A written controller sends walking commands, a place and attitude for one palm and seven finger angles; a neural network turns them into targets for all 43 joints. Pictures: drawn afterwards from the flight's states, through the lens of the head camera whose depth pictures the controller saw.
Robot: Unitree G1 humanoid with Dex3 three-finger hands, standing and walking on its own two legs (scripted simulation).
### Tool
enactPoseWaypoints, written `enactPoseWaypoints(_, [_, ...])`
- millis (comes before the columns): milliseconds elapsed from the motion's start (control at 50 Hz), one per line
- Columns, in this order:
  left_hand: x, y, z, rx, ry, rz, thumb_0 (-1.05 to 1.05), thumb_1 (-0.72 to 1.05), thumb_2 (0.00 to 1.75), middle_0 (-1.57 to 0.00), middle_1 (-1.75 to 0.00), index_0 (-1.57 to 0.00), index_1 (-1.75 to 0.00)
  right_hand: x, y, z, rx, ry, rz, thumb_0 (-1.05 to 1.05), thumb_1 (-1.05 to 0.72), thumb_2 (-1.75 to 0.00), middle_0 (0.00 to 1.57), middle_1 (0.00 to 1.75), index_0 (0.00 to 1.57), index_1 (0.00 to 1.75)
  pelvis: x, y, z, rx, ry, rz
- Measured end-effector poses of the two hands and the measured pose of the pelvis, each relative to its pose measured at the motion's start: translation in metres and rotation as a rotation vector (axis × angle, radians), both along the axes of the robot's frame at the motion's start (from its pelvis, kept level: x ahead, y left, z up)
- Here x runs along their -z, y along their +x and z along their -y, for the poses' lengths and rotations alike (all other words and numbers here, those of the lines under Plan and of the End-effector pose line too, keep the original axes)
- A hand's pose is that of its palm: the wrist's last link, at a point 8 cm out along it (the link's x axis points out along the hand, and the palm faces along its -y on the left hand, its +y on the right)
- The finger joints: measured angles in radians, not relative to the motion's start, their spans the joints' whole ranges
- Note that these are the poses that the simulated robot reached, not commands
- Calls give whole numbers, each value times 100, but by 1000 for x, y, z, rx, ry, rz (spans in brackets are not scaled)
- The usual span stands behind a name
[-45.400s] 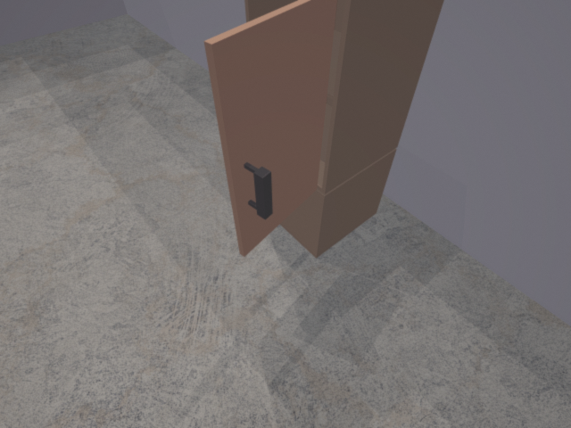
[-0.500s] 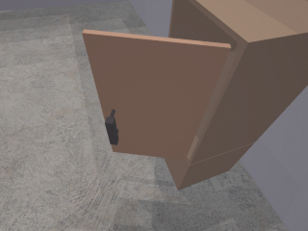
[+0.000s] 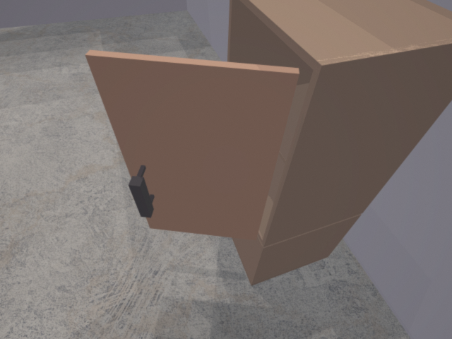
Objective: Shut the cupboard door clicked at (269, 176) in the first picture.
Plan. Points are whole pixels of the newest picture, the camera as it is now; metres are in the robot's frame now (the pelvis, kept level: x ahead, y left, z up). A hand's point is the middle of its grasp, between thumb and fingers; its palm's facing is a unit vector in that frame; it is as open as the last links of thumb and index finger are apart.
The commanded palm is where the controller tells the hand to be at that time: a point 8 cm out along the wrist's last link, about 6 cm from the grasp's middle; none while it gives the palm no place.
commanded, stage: come to a stop and stand still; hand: left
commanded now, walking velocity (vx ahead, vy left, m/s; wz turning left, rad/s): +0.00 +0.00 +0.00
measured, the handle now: (144, 191) +0.45 +0.24 -0.09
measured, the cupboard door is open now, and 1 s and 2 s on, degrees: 64 64 64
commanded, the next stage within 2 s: look again from close up in 0.10 s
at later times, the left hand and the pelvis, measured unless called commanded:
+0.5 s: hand out of the picture +0.03 +0.23 -0.17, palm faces -0.02 -0.95 -0.30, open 7.4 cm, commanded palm none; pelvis +0.00 +0.02 -0.01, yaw -1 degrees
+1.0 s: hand (121, 303) +0.18 +0.20 -0.05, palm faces +0.23 -0.96 -0.16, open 7.2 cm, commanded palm +0.11 +0.25 -0.07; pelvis +0.01 +0.00 -0.02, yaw +2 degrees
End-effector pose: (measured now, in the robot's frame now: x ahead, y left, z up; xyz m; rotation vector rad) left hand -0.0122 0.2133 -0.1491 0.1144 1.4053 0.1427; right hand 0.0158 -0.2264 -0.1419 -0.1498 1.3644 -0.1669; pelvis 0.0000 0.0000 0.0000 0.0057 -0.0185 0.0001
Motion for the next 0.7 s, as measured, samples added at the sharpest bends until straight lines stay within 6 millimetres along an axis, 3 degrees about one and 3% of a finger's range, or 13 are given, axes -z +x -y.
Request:
enactPoseWaypoints(160, [2, -2, -3, 6, -5, -11, 0, 91, 90, -20, -30, -20, -30, -2, 0, -4, 1, -10, -6, 1, -92, -90, 20, 30, 20, 30, 1, 1, -7, 6, -16, -14])
enactPoseWaypoints(300, [-2, 12, -35, 33, 64, 24, 0, 90, 90, -20, -30, -21, -30, 12, 5, -19, 5, 14, 72, 1, -92, -90, 20, 30, 20, 30, 9, -2, -22, 6, -9, -5])
enactPoseWaypoints(440, [-15, 31, -59, 62, 133, 73, 0, 91, 90, -20, -30, -20, -30, 19, 0, -23, 6, 45, 70, 1, -94, -90, 20, 30, 20, 30, 9, -2, -25, 18, 13, -2])
enactPoseWaypoints(560, [-19, 42, -59, 84, 142, 78, 0, 91, 90, -20, -30, -20, -30, 19, -7, -21, 7, 58, 39, 1, -93, -90, 20, 30, 20, 30, 7, 0, -21, 29, 23, -14])
enactPoseWaypoints(700, [-15, 49, -45, 90, 113, 74, 0, 91, 90, -20, -30, -20, -30, 15, -8, -12, 11, 43, 8, 1, -92, -90, 20, 30, 20, 30, 6, 5, -14, 34, 25, -19])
